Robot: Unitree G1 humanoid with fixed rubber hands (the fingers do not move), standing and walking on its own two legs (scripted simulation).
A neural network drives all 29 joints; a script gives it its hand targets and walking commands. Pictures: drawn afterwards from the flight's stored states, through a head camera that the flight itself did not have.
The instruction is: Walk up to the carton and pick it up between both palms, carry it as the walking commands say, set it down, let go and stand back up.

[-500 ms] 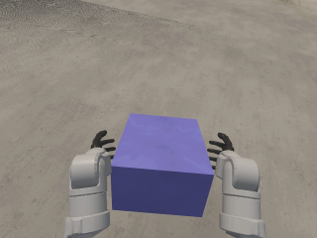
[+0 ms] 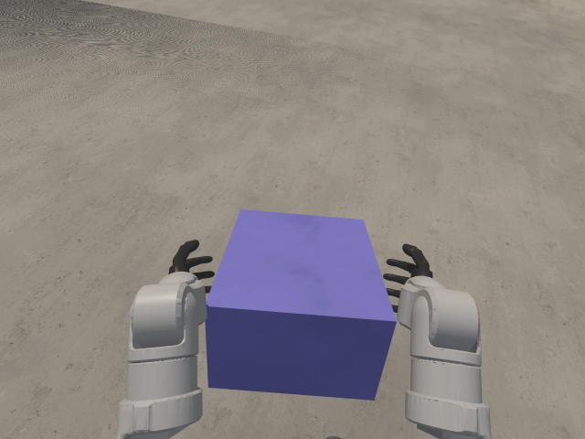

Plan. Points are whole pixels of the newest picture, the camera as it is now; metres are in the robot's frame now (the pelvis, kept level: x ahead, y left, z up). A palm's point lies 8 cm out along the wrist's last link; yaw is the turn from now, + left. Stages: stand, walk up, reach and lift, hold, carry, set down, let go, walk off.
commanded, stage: carry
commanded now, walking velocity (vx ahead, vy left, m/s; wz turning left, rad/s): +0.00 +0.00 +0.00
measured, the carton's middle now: (297, 290) +0.35 -0.01 -0.02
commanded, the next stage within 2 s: hold in 1.92 s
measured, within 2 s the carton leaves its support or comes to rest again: neither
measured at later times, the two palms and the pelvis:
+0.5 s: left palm (174, 287) +0.29 +0.16 +0.08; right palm (410, 298) +0.27 -0.15 +0.09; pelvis +0.00 +0.02 -0.01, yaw -2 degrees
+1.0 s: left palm (166, 276) +0.32 +0.18 +0.06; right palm (385, 286) +0.30 -0.12 +0.07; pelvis +0.02 +0.05 +0.00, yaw -3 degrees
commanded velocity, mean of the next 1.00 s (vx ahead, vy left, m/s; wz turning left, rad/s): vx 0.00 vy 0.00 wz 0.00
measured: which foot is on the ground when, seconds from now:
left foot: down 0.00-1.00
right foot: down 0.00-1.00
